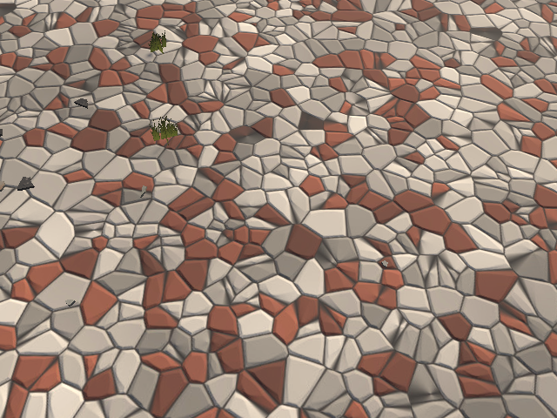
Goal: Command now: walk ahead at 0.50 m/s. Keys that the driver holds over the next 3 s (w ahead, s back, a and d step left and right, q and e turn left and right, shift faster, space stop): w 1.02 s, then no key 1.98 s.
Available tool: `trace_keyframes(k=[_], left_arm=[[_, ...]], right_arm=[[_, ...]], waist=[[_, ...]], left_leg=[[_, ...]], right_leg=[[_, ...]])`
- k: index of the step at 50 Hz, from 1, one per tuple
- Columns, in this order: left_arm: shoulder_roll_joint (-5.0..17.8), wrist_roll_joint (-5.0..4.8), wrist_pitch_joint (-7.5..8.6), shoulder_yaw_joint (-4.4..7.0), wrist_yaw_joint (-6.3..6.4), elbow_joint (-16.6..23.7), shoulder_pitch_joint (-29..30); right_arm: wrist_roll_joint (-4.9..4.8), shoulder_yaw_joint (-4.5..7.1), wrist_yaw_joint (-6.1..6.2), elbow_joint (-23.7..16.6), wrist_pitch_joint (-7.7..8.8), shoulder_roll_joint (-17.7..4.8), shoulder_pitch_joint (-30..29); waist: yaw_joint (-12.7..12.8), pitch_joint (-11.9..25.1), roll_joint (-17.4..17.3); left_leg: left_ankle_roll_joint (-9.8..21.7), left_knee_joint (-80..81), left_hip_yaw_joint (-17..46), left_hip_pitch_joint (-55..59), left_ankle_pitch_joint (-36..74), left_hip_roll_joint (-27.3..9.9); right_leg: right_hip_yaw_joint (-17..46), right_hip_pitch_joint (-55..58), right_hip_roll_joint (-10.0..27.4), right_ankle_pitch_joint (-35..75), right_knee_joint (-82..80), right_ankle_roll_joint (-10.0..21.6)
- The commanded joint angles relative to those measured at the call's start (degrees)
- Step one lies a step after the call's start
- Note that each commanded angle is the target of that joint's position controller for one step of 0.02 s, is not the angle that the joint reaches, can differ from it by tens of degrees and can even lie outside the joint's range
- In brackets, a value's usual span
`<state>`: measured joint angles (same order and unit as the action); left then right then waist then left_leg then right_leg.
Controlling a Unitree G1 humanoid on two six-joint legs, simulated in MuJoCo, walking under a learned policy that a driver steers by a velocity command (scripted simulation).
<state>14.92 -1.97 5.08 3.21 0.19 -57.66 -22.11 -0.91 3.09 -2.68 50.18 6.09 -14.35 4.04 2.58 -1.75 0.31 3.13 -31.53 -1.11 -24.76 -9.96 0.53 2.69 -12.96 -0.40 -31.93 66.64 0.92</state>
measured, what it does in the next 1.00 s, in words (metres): walks ahead: right foot, then left foot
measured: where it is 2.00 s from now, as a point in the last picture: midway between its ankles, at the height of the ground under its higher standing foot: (280, 306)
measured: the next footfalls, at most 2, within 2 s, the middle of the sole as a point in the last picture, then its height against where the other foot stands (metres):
right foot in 0.48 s outside the picture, level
left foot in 1.00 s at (236, 307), level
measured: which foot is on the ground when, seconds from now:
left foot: down 0.00-0.50, up 0.52-0.98, down 1.00-1.00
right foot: up 0.00-0.46, down 0.48-1.00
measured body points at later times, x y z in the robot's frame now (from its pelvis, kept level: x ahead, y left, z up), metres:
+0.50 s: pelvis +0.28 -0.01 -0.01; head +0.32 -0.01 +0.44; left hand +0.52 +0.21 -0.10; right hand +0.22 -0.27 -0.15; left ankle +0.08 +0.09 -0.71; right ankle +0.41 -0.10 -0.73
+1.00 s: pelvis +0.55 +0.03 +0.00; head +0.58 +0.05 +0.45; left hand +0.51 +0.31 -0.15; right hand +0.76 -0.20 -0.10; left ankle +0.68 +0.15 -0.73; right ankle +0.41 -0.10 -0.73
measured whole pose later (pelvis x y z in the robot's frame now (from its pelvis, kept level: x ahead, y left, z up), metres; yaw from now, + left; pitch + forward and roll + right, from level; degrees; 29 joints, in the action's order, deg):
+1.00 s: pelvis +0.55 +0.03 +0.00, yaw +0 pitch +2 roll -2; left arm 14.7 -1.2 3.9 4.0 0.3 -58.0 -22.5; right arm -1.0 2.9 -1.6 50.0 5.2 -13.6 1.1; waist 3.9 -0.1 -1.2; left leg 3.2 -28.1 -0.6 -27.8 -2.5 -3.0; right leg -2.4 1.8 -0.4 -22.5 18.8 -0.8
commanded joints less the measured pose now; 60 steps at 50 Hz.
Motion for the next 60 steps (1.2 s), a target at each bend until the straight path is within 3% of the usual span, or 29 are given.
trace_keyframes(k=[1,3,4,6,14,20,22,23,24,25,26,27,28,29,30,33,40,45,47,49,50,51,52,53,54,55,56,58,60], left_arm=[[6.6,-0.97,2.69,0.62,0.74,7.0,5.9],[5.5,1.13,1.25,1.30,1.03,6.8,4.7],[4.4,1.22,0.75,1.50,0.77,6.6,3.4],[2.4,1.35,0.14,1.28,0.76,7.3,4.5],[0.9,1.24,0.21,0.48,-0.64,13.2,22.8],[1.3,0.83,1.02,0.05,-2.57,16.7,30.3],[3.6,1.00,1.29,0.99,-2.66,15.6,25.3],[5.6,1.09,1.40,2.09,-2.45,13.4,17.6],[8.6,1.59,1.32,3.30,-1.96,10.2,6.0],[13.7,2.58,0.94,4.66,-1.50,8.5,-3.0],[10.3,1.84,0.46,3.40,-1.41,7.7,-3.6],[7.6,1.22,0.35,2.48,-1.21,8.3,1.6],[5.9,1.30,0.36,1.86,-1.15,9.6,7.4],[4.3,1.81,0.59,1.33,-1.56,9.8,11.0],[2.9,2.26,0.97,0.84,-1.81,9.8,12.8],[4.0,2.21,1.35,1.07,-1.97,8.3,11.6],[7.3,1.49,0.81,1.80,0.09,5.1,4.3],[8.1,0.73,0.14,2.18,0.11,2.3,-0.1],[8.8,0.60,-0.37,2.56,0.29,1.8,0.1],[9.1,0.52,-1.00,2.58,0.44,2.1,2.2],[7.2,0.86,-1.19,1.89,0.50,2.5,2.3],[4.1,1.77,-1.04,0.74,0.57,4.1,0.5],[-1.3,1.62,0.21,-0.83,0.33,3.8,-4.4],[5.1,0.69,1.12,0.62,0.21,3.4,-1.6],[6.9,0.06,1.61,1.08,0.19,4.2,2.0],[6.4,0.50,1.42,1.16,0.66,4.2,3.8],[6.1,1.04,0.78,1.62,1.09,4.2,4.8],[3.5,1.18,-0.87,1.54,1.27,3.7,3.0],[2.1,1.65,-1.82,1.40,1.49,3.8,3.1]], right_arm=[[0.36,1.76,0.51,0.8,-0.36,-7.6,12.3],[1.68,0.97,0.22,0.1,0.35,-5.2,7.9],[1.47,0.60,0.13,0.8,0.77,-4.0,8.0],[1.08,1.01,0.80,2.3,0.87,-5.8,10.3],[0.32,0.91,3.37,5.9,-0.30,-7.2,18.4],[0.44,1.37,3.78,8.5,-2.08,-7.5,22.8],[0.54,1.70,3.85,7.9,-2.42,-8.6,20.5],[0.53,1.58,3.75,7.5,-2.64,-8.6,19.0],[0.88,1.03,3.51,6.3,-2.44,-7.7,17.0],[1.01,-0.65,2.85,6.0,-1.31,-2.0,22.7],[0.59,-0.99,2.12,6.9,0.15,-2.0,23.6],[-0.97,0.53,1.81,5.3,1.01,-7.2,18.2],[-1.72,0.81,1.98,3.7,1.20,-8.1,13.4],[-1.20,1.05,2.40,3.3,0.88,-6.9,11.3],[-0.51,1.47,2.86,3.6,0.05,-6.0,12.3],[0.16,1.18,3.44,4.0,-1.82,-2.4,14.5],[0.56,1.05,2.96,-0.6,-1.48,-2.2,-0.2],[-0.21,0.49,1.58,-3.3,-1.11,-3.0,-7.4],[-0.28,0.74,1.04,-3.8,-0.64,-4.3,-6.9],[-0.18,1.94,0.96,-1.9,-0.24,-6.7,0.3],[-0.01,3.50,1.34,1.2,-0.11,-9.7,10.1],[0.94,4.76,1.80,3.1,-0.15,-14.7,19.6],[1.09,4.87,1.26,3.7,-0.35,-16.7,20.9],[0.64,3.26,1.12,3.0,-0.13,-11.3,18.2],[0.80,2.43,1.23,1.6,0.02,-8.8,13.0],[1.20,1.92,1.05,0.8,0.03,-7.6,8.6],[1.27,1.47,0.89,0.6,0.00,-5.8,6.2],[2.10,0.74,0.96,1.7,0.01,-3.9,5.9],[2.40,0.70,1.65,2.8,0.06,-4.9,6.0]], waist=[[-6.9,8.4,-3.1],[-2.7,5.8,-3.6],[-1.4,5.0,-4.2],[-1.0,3.1,-4.5],[-5.8,-1.4,-3.5],[-6.5,-3.1,-3.0],[-3.0,1.1,-5.3],[1.2,5.6,-5.5],[5.9,12.7,-4.4],[5.4,22.4,6.9],[4.8,26.3,11.6],[4.3,16.8,8.6],[2.5,9.5,4.4],[0.3,4.6,0.6],[-2.0,3.0,1.4],[-4.2,1.7,3.4],[-0.7,-0.6,3.0],[1.3,-2.4,3.6],[0.1,-2.1,4.2],[-4.4,1.6,4.7],[-8.2,7.7,2.9],[-9.9,16.5,-6.1],[-7.2,21.1,-19.9],[-7.8,17.7,-13.1],[-6.6,11.8,-9.7],[-4.6,9.4,-4.5],[-3.3,7.1,-3.4],[-1.0,7.0,-5.2],[0.3,7.0,-5.1]], left_leg=[[12.3,13.7,26.0,32.9,10.4,-18.8],[11.2,16.1,20.1,21.0,19.1,-16.2],[10.0,17.3,16.7,18.1,21.2,-14.2],[9.9,19.5,12.1,15.7,26.4,-12.8],[5.3,23.0,5.2,19.2,24.9,-9.5],[7.1,16.9,7.0,33.5,30.1,-14.8],[6.2,10.6,6.1,33.4,46.5,-14.1],[5.2,2.6,4.6,31.1,52.9,-12.1],[3.7,-10.5,3.6,20.5,46.0,-9.8],[-0.5,-34.5,0.2,-3.2,17.7,-0.4],[-0.5,-44.9,6.7,-12.9,-22.0,3.4],[0.4,-48.0,8.3,-18.1,-20.2,-0.7],[0.6,-45.2,6.3,-17.9,-14.8,-3.9],[0.3,-40.8,5.2,-15.6,-11.3,-5.8],[0.1,-37.2,5.4,-11.4,-9.0,-7.6],[-1.2,-31.3,4.4,-7.2,-5.6,-8.8],[-3.1,-7.9,2.5,-10.7,14.5,-7.3],[-2.2,0.0,2.1,-10.5,11.9,-5.8],[-0.7,1.9,1.9,-8.5,7.4,-5.2],[1.2,4.1,-0.6,2.2,4.6,-2.6],[3.0,3.7,-0.1,15.5,5.3,-2.7],[8.0,4.4,16.2,33.5,3.5,-15.1],[15.3,12.5,39.7,45.1,1.5,-23.8],[13.5,12.9,37.1,42.0,5.6,-22.3],[11.6,11.8,27.1,34.6,17.9,-20.8],[10.3,11.8,20.1,27.5,28.3,-18.4],[9.6,12.8,15.2,21.9,34.0,-16.4],[9.2,14.8,10.4,16.1,39.8,-14.4],[10.1,15.6,6.9,14.1,44.9,-13.5]], right_leg=[[0.7,-32.9,4.9,6.9,13.4,0.9],[1.8,-25.1,8.3,13.2,6.1,1.1],[2.4,-22.7,9.1,16.3,2.4,1.5],[0.9,-23.3,9.1,20.1,-3.3,0.7],[-3.2,-23.5,5.2,40.8,-30.9,0.7],[-3.6,-29.0,3.5,30.8,-36.4,3.3],[-6.2,-18.4,0.1,26.7,-37.3,5.0],[-7.3,-7.0,-1.6,28.8,-39.1,6.6],[-1.8,11.8,3.2,33.1,-36.9,9.8],[22.1,36.3,18.6,28.5,-38.0,18.9],[38.5,40.5,24.0,25.3,-46.2,21.7],[31.9,32.5,21.7,20.2,-48.3,18.5],[23.6,21.8,19.4,20.9,-50.7,16.2],[18.4,12.3,17.1,23.4,-53.5,14.7],[14.5,6.3,14.9,25.3,-55.5,13.3],[8.7,-1.3,12.9,27.5,-59.6,13.7],[1.5,2.3,10.6,30.6,-60.5,10.9],[1.9,9.7,13.8,28.9,-57.2,10.1],[2.9,12.5,15.5,30.9,-54.6,9.3],[1.4,12.7,14.2,43.4,-46.5,7.5],[-1.4,8.9,10.7,47.7,-34.7,5.8],[-5.5,-5.3,5.6,33.2,-14.1,2.8],[-2.1,-22.9,-3.6,-0.8,0.8,0.2],[4.0,-27.7,-0.5,-1.7,7.4,0.6],[2.9,-28.5,1.9,2.4,8.2,1.0],[1.5,-25.5,4.4,6.3,5.7,0.7],[0.9,-23.0,5.8,8.2,2.4,0.3],[0.6,-16.8,6.6,11.0,-1.8,-0.1],[0.2,-15.0,6.3,14.6,-7.4,-1.0]])
Over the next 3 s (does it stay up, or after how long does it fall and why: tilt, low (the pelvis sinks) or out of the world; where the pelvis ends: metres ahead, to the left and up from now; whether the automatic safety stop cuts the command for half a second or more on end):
stays up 0.73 0.04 0.01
